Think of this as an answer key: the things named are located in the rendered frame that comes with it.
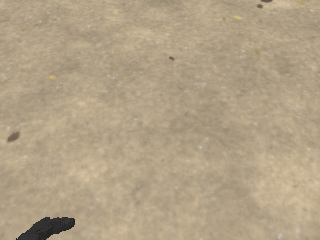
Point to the left robot hand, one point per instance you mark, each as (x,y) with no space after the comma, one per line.
(47,227)

